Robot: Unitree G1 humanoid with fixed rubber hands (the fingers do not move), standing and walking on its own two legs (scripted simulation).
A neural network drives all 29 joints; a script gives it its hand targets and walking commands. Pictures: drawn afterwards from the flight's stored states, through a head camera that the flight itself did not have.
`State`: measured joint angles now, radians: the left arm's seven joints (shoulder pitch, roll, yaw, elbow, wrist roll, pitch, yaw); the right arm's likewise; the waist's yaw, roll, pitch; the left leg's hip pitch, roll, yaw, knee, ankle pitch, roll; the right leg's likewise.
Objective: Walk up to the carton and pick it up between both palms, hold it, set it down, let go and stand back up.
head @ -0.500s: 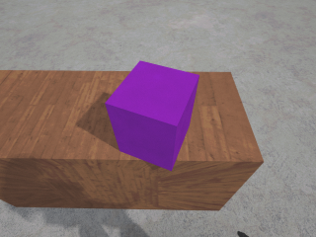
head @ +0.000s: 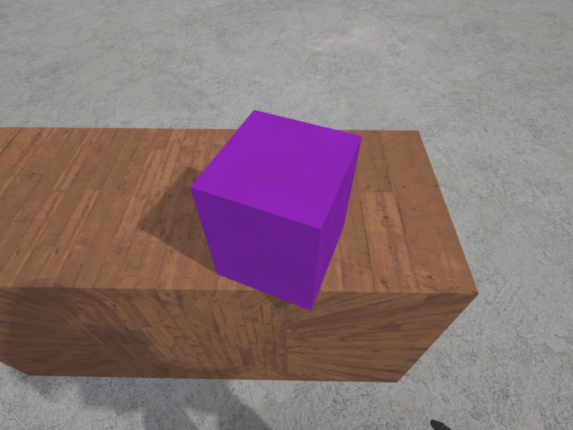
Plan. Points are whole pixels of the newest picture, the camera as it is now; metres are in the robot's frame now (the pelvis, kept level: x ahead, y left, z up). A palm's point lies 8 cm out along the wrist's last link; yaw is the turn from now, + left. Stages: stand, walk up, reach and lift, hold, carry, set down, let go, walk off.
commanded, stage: stand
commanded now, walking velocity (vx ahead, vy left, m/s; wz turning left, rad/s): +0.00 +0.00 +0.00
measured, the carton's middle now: (282, 211) +0.47 +0.02 -0.01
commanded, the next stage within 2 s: none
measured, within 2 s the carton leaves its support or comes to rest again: neither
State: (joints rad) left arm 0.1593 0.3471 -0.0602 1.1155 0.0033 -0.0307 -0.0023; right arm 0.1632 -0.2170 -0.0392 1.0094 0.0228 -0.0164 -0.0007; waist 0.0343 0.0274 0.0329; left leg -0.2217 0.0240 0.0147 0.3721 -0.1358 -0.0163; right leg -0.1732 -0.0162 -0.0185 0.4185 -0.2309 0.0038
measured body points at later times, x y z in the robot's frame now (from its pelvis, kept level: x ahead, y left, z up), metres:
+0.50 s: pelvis +0.00 +0.00 +0.00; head +0.01 -0.01 +0.45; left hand +0.05 +0.30 -0.13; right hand +0.09 -0.24 -0.15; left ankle +0.04 +0.13 -0.74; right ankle +0.00 -0.12 -0.74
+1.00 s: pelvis +0.00 +0.00 +0.00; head +0.01 -0.01 +0.45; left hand +0.05 +0.30 -0.13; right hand +0.09 -0.24 -0.15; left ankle +0.04 +0.13 -0.74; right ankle +0.00 -0.12 -0.74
